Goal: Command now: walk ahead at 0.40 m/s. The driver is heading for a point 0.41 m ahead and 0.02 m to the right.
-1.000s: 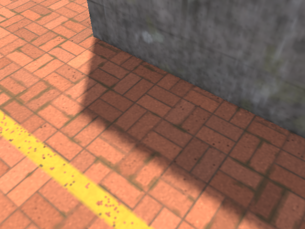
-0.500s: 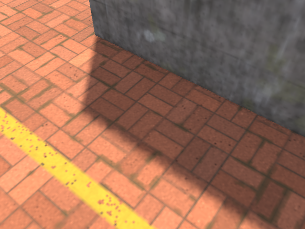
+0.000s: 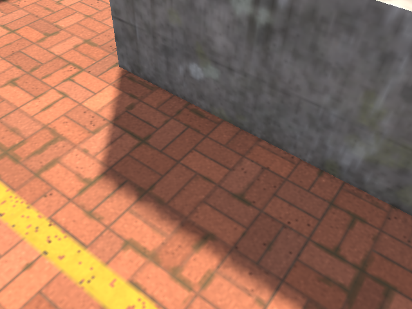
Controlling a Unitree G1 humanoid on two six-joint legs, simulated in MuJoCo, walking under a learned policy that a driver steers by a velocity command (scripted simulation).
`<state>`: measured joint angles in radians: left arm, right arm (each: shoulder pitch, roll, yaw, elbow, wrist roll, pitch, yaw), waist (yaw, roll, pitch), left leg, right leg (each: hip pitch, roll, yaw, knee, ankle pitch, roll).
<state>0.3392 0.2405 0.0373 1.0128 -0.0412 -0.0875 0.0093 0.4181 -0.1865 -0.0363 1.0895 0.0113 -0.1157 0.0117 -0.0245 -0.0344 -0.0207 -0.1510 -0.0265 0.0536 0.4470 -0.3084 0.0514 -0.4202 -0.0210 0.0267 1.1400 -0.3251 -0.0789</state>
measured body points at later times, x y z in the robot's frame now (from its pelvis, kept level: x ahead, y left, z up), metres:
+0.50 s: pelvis +0.26 -0.05 -0.01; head +0.30 -0.06 +0.44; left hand +0.39 +0.20 -0.13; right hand +0.26 -0.31 -0.15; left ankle +0.14 +0.09 -0.63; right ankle +0.34 -0.14 -0.74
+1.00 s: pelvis +0.37 -0.03 +0.00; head +0.39 -0.02 +0.45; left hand +0.42 +0.22 -0.16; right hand +0.45 -0.28 -0.14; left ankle +0.40 +0.09 -0.74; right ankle +0.34 -0.14 -0.74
